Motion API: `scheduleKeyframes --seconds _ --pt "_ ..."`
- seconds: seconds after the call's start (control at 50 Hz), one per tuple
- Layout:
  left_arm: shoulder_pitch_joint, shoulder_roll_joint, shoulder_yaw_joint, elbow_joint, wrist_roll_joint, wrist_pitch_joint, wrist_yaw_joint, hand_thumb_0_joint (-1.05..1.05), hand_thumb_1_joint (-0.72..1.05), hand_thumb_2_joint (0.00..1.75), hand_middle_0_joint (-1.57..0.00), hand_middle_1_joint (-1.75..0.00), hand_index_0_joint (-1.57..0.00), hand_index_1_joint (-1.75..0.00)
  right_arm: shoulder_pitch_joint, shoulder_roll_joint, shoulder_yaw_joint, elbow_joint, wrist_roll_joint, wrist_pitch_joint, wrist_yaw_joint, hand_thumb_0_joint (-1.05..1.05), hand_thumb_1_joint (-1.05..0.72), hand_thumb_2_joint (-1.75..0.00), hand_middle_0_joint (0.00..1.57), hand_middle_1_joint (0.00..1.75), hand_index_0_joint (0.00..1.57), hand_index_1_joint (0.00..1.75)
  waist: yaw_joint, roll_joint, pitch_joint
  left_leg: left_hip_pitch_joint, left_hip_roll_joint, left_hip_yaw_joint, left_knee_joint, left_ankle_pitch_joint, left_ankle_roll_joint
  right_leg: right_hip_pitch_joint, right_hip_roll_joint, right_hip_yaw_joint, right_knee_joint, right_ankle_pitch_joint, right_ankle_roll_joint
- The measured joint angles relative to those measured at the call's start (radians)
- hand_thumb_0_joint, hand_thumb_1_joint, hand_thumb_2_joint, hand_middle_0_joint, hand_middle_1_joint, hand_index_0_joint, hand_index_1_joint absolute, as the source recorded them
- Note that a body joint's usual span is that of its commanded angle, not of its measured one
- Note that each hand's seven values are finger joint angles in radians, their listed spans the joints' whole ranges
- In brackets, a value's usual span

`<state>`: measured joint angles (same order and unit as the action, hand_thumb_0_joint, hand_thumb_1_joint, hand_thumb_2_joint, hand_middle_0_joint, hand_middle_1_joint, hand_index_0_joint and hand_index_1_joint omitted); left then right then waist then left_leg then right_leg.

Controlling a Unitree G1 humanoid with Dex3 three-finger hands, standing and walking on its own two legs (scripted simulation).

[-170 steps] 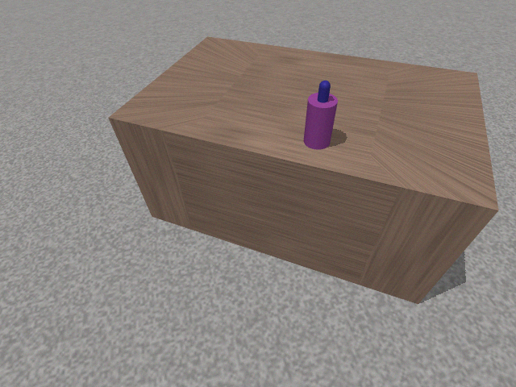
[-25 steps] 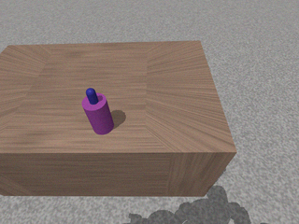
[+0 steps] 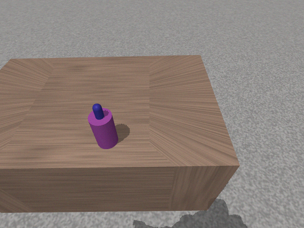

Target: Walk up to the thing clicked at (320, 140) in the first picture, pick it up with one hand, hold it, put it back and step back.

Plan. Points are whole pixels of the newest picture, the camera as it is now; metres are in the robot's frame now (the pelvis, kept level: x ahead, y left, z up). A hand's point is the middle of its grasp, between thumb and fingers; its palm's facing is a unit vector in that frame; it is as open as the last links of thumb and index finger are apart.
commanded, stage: walk up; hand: left
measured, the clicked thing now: (102, 124) +0.50 +0.21 -0.07
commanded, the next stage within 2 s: stand in 0.98 s
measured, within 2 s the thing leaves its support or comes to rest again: neither
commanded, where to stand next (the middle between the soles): +0.07 +0.00 m, yaw +1 degrees
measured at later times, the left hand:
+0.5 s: hand out of the picture +0.10 +0.26 -0.15, palm faces -0.03 -0.94 -0.35, open 7.4 cm
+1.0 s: hand out of the picture +0.11 +0.25 -0.15, palm faces -0.02 -0.94 -0.35, open 7.4 cm
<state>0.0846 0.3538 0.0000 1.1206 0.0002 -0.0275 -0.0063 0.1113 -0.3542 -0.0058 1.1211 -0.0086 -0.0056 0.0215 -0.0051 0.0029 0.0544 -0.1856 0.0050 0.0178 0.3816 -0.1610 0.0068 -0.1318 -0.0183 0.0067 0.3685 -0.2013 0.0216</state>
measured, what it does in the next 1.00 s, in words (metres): stands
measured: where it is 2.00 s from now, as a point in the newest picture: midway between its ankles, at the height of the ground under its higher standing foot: outside the picture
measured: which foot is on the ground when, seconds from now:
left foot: down 0.00-1.00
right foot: down 0.00-1.00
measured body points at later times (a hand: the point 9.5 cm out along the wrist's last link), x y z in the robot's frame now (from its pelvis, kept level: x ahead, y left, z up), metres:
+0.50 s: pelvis +0.01 +0.01 +0.00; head +0.03 +0.00 +0.45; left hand +0.10 +0.30 -0.13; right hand +0.10 -0.29 -0.13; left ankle +0.03 +0.11 -0.75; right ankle +0.00 -0.13 -0.75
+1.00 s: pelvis +0.02 +0.00 +0.00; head +0.03 +0.00 +0.45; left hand +0.11 +0.30 -0.13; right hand +0.11 -0.30 -0.13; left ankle +0.03 +0.11 -0.75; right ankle +0.00 -0.13 -0.75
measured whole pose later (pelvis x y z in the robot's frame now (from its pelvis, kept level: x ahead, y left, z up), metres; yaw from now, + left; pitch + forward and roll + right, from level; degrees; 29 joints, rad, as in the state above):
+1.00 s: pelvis +0.02 +0.00 +0.00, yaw +0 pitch -2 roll +0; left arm 0.08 0.34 0.00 1.14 0.01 -0.02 0.01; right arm 0.08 -0.35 -0.02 1.14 -0.01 0.01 0.01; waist -0.01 0.00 0.05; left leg -0.13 -0.01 0.01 0.32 -0.16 0.01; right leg -0.06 -0.03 0.00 0.29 -0.20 0.03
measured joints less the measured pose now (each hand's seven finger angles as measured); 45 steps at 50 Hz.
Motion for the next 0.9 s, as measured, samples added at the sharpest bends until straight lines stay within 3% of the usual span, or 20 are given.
scheduleKeyframes --seconds 0.9 --pt "-0.001 -0.014 0.002 0.024 0.011 0.008 0.011 0.01 0.9 0.9 -0.2 -0.3 -0.21 -0.3 -0.028 0.008 -0.015 0.018 0.0 0.014 -0.006 0.0 -0.91 -0.9 0.2 0.3 0.2 0.3 -0.006 0.004 -0.003 0.055 -0.013 -0.005 -0.058 -0.002 0.006 0.066 -0.013 -0.007 -0.075 0.004 0.009"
